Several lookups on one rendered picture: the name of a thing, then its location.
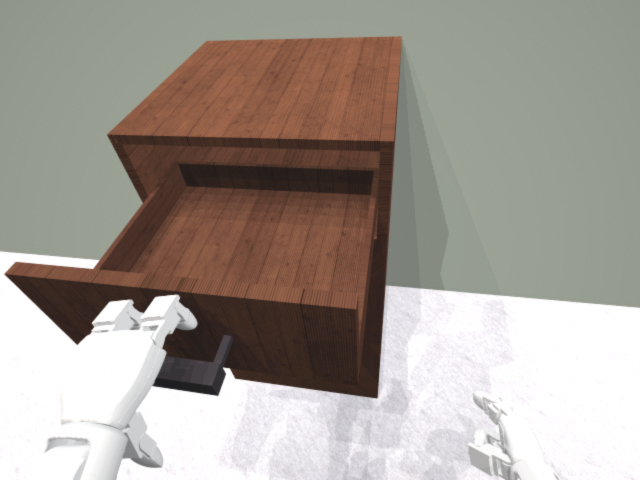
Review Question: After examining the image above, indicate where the robot right forearm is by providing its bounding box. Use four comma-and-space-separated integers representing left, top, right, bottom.
510, 459, 561, 480

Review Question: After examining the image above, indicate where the left robot hand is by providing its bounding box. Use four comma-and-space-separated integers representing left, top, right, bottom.
60, 295, 197, 468

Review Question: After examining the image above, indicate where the handle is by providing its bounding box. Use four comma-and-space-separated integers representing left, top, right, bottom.
153, 335, 233, 396

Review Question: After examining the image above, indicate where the right robot hand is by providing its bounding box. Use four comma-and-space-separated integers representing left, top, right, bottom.
468, 391, 547, 480

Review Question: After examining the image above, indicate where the robot left forearm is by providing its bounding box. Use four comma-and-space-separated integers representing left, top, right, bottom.
25, 422, 128, 480

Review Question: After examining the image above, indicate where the drawer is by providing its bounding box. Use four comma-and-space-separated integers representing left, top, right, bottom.
5, 161, 379, 386

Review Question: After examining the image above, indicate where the cabinet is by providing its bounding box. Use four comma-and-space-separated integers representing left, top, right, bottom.
107, 36, 402, 399

